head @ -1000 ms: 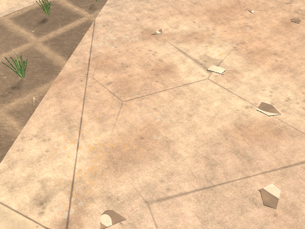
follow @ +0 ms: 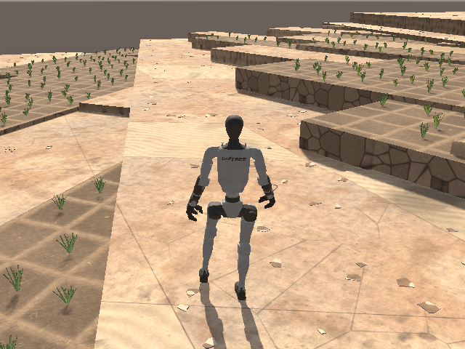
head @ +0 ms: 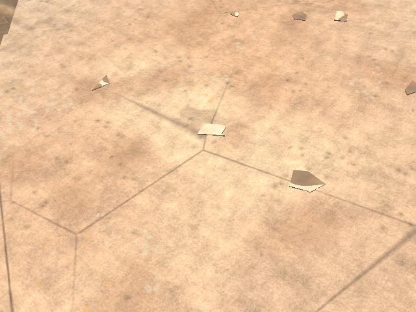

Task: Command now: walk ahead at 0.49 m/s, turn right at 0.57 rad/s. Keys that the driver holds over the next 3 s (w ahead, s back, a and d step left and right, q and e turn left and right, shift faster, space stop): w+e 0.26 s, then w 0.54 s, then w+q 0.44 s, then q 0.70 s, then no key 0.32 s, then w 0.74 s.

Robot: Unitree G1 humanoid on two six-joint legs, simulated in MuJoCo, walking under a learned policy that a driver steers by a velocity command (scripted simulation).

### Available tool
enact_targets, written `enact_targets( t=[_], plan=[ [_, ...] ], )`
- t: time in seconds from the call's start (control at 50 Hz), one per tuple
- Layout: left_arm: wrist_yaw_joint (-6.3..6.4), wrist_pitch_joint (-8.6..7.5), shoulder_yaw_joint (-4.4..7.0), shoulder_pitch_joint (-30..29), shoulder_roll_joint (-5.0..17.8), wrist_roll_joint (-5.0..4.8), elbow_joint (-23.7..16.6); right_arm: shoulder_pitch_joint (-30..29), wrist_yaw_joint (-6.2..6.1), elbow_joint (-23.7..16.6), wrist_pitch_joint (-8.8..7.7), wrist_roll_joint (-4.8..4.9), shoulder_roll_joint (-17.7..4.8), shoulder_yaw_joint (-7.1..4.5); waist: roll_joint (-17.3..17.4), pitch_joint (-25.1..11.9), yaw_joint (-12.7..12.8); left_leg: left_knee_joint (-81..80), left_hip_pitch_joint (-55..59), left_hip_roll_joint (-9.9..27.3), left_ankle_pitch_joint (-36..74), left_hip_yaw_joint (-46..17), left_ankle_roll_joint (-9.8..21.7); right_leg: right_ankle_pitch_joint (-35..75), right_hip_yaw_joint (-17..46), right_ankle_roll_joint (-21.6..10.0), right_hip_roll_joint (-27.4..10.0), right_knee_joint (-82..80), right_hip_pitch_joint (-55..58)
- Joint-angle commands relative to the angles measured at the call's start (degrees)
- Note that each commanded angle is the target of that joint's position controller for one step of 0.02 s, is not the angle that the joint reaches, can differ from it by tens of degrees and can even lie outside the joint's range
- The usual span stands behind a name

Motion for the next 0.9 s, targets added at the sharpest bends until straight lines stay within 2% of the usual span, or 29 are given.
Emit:
enact_targets(
  t=[0.02,0.08,0.14,0.18,0.2,0.22,0.24,0.26,0.28,0.3,0.32,0.34,0.36,0.4,0.46,0.5,0.56,0.64,0.68,0.7,0.72,0.74,0.76,0.78,0.8,0.82,0.84,0.86,0.9],
  plan=[
    [1.19,-0.65,2.44,-1.5,10.1,-0.41,-4.5,-2.8,0.03,-4.1,-0.20,-0.18,-2.4,-0.34,-4.5,-1.0,-0.4,-12.9,5.0,-3.1,11.8,2.6,-1.4,7.9,9.4,-7.8,-11.2,-7.3,-6.3],
    [1.48,-0.07,2.47,1.9,10.3,-0.77,-3.7,-8.2,0.86,-6.0,-0.77,0.90,-2.3,-0.02,-5.9,-1.3,2.2,-21.7,9.2,-6.0,17.8,3.0,-1.3,3.9,11.3,-6.3,-11.5,-5.8,-5.6],
    [1.82,0.58,2.31,3.8,9.5,-1.02,-3.2,-9.5,1.71,-7.1,-1.41,1.37,-4.6,-0.64,-6.8,-2.0,2.0,-26.3,9.1,-6.6,14.0,0.6,0.0,2.4,16.6,-5.4,-13.9,-0.2,1.5],
    [2.06,0.93,2.52,3.3,9.8,-0.62,-3.6,-7.1,2.01,-6.8,-1.94,1.49,-6.0,-1.22,-8.5,-2.6,0.1,-27.3,11.8,-6.7,8.2,0.3,1.7,4.9,19.8,-4.5,-15.4,3.7,4.4],
    [2.02,1.09,2.36,2.4,9.3,-0.49,-4.0,-3.0,1.87,-5.8,-2.21,1.41,-6.7,-1.71,-9.0,-3.9,-2.3,-29.2,17.3,-7.0,7.5,1.3,3.1,7.5,19.9,-3.5,-14.4,6.9,4.1],
    [1.74,0.97,1.54,2.1,7.1,-0.16,-4.6,3.6,1.51,-4.7,-2.51,0.69,-8.6,-2.56,-7.7,-9.1,-5.6,-29.4,28.5,-4.3,7.2,-0.2,5.7,9.3,17.6,-1.8,-11.3,15.7,1.6],
    [1.52,0.80,0.24,3.2,3.6,1.02,-5.8,12.6,0.97,-4.0,-2.30,0.08,-11.9,-3.32,-0.2,-18.1,-8.5,-28.1,44.2,6.0,3.7,-10.3,9.0,-2.0,11.8,0.5,-6.9,32.2,-6.2],
    [1.33,0.16,-0.45,11.3,1.6,-1.30,-7.5,15.5,1.50,-1.9,-1.40,-0.28,-14.9,-4.16,20.8,-22.8,-4.0,-34.8,59.2,17.3,-11.2,-38.3,17.7,-26.3,6.2,3.5,-0.7,48.8,-27.0],
    [1.61,0.22,0.57,10.2,8.2,-1.97,-5.5,13.5,1.81,-3.3,-1.15,0.78,-8.5,-2.80,11.6,-17.5,-5.5,-37.2,55.7,16.4,-22.3,-39.4,16.0,-23.2,8.0,4.2,-5.7,55.3,-32.8],
    [1.59,0.45,1.24,4.1,10.5,-1.46,-6.1,11.5,1.69,-3.5,-0.80,0.97,-5.4,-2.00,5.6,-10.3,-7.1,-37.7,48.7,13.6,-19.2,-29.6,13.6,-17.4,6.5,4.5,-7.3,56.1,-33.9],
    [1.72,0.56,1.07,1.3,9.3,-0.76,-6.6,9.1,1.85,-3.4,-0.49,0.42,-4.9,-1.59,1.1,-6.3,-6.0,-38.6,41.7,10.8,-10.9,-22.7,12.8,-13.4,4.8,5.0,-8.9,54.7,-31.9],
    [1.58,0.37,1.12,-0.8,8.3,-0.12,-7.3,7.8,1.96,-2.7,-0.32,0.17,-4.0,-1.29,0.8,-3.0,-5.2,-39.9,36.7,8.6,-4.5,-17.9,13.1,-11.1,4.8,5.1,-10.2,51.7,-31.1],
    [1.25,0.38,1.05,-0.5,7.1,-0.35,-7.5,7.4,1.97,-2.3,-0.45,-0.21,-3.6,-1.04,2.6,-2.4,-3.8,-41.2,33.5,7.1,-0.7,-14.2,12.8,-9.8,4.4,5.0,-11.5,49.5,-28.4],
    [0.95,0.68,0.64,0.0,5.0,-0.56,-7.5,7.7,2.23,-1.3,-0.84,0.46,-3.1,-1.04,4.0,-2.4,-3.0,-43.3,31.6,5.6,3.9,-9.7,13.9,-9.4,2.6,5.2,-12.0,45.3,-26.7],
    [0.68,0.59,-0.18,-4.3,3.5,0.38,-9.4,8.7,2.16,0.2,-0.95,1.22,-5.7,-1.80,2.5,-1.5,-3.2,-45.7,31.7,6.4,9.8,-6.1,15.7,-4.8,0.8,6.1,-13.5,36.0,-28.7],
    [0.16,0.06,-0.75,-7.6,2.7,0.41,-10.1,9.2,1.92,0.8,-0.40,1.46,-6.7,-2.03,2.0,-1.3,-4.1,-46.4,31.7,5.3,11.8,-2.7,15.1,1.4,-0.7,6.3,-13.7,28.4,-27.4],
    [-0.54,-0.63,-1.21,-13.1,2.4,0.09,-11.2,11.7,1.72,2.3,0.38,1.98,-8.0,-2.20,2.3,-0.5,-6.2,-46.1,31.2,4.0,12.7,1.3,13.8,8.0,-3.2,6.4,-12.2,19.1,-23.1],
    [-1.27,-0.93,-0.90,-17.8,4.0,-0.45,-13.3,14.9,1.64,4.6,1.47,2.65,-9.0,-2.40,3.2,0.8,-6.6,-44.1,35.9,7.1,13.5,0.7,12.7,6.1,-3.6,4.6,-11.0,13.5,-21.8],
    [-1.47,-1.10,-0.28,-16.0,5.5,-0.29,-13.2,14.4,1.36,5.2,2.12,2.84,-9.9,-2.62,3.7,-0.4,-4.3,-40.4,38.0,7.9,20.2,1.1,11.5,3.1,-4.6,2.9,-9.7,11.0,-17.3],
    [-1.32,-1.14,0.54,-11.3,6.7,0.03,-11.8,13.5,1.16,5.2,2.43,3.01,-10.1,-2.55,3.4,-3.1,-1.2,-34.5,37.4,6.5,28.4,3.2,10.3,3.7,-6.1,1.6,-8.2,8.7,-9.8],
    [-0.86,-1.02,2.00,-3.0,9.4,0.27,-9.1,13.9,0.98,5.2,2.58,2.70,-8.8,-1.96,2.2,-8.4,2.4,-24.3,33.8,3.6,32.0,5.7,8.7,4.4,-6.4,0.0,-7.5,8.4,2.6],
    [-0.07,-0.67,3.34,7.7,13.9,0.85,-7.2,13.8,0.81,3.5,2.38,1.02,-5.7,-0.51,-5.1,-16.9,6.3,-5.8,21.8,0.4,16.2,8.4,6.1,5.8,6.4,-3.9,-18.9,9.9,19.6],
    [-0.21,-0.43,3.66,8.7,17.7,0.97,-6.6,20.0,1.08,2.4,1.22,1.08,0.3,1.27,-19.0,-22.2,1.9,11.9,1.1,-9.5,-21.5,6.0,3.3,-6.4,33.0,-12.4,-29.9,2.5,33.1],
    [-0.38,-0.56,2.35,8.3,12.3,0.25,-6.9,16.6,1.46,3.0,0.26,2.32,-5.8,-0.10,-12.9,-19.5,4.2,18.6,-5.7,-6.8,-23.2,-0.6,3.8,-13.5,35.6,-11.7,-29.2,-1.1,30.6],
    [-0.43,-0.82,1.52,4.6,10.3,0.07,-7.1,12.1,1.76,1.4,-0.29,3.30,-7.8,-0.74,-10.8,-11.8,3.3,18.7,-8.8,-4.1,-17.8,0.4,4.6,-11.0,27.4,-9.6,-27.3,-2.0,24.1],
    [-0.52,-0.95,1.01,0.9,8.7,0.34,-7.5,10.1,1.56,1.5,-0.25,2.98,-7.3,-0.66,-6.8,-8.1,1.6,16.4,-6.7,-1.7,-12.5,1.3,4.5,-5.6,20.6,-8.1,-25.0,-3.2,16.9],
    [-0.69,-1.16,0.62,-2.0,7.1,0.82,-7.7,9.4,1.45,1.6,0.12,2.22,-6.7,-0.85,-6.0,-5.4,0.0,13.5,-4.5,-0.2,-8.9,1.3,4.1,-1.4,16.2,-7.3,-23.2,-5.0,11.0],
    [-0.75,-1.53,0.32,-3.6,5.9,1.34,-7.6,10.7,1.56,2.1,0.90,2.20,-6.1,-0.92,-6.9,-4.7,-1.8,12.3,-1.0,1.0,-6.4,0.6,3.9,1.6,12.7,-6.7,-21.9,-7.0,7.0],
    [-0.77,-2.64,0.60,-4.1,6.0,1.29,-6.4,12.1,1.48,2.7,2.47,2.49,-3.8,-0.63,-6.8,-3.9,-3.2,10.8,1.6,1.1,-3.9,0.0,3.0,5.8,7.5,-6.8,-21.4,-10.0,2.8]
  ],
)
Next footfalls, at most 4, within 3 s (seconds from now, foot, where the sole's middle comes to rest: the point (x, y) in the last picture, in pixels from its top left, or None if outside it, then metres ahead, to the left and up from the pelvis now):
0.22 left None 0.33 0.14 -0.78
0.72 right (287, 296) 0.53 -0.17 -0.78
1.28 left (235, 203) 0.87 -0.01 -0.78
1.76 right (284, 174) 1.01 -0.20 -0.78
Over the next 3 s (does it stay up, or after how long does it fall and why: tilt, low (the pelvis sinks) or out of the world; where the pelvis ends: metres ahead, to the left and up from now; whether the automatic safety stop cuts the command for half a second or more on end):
stays up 1.07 0.02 -0.02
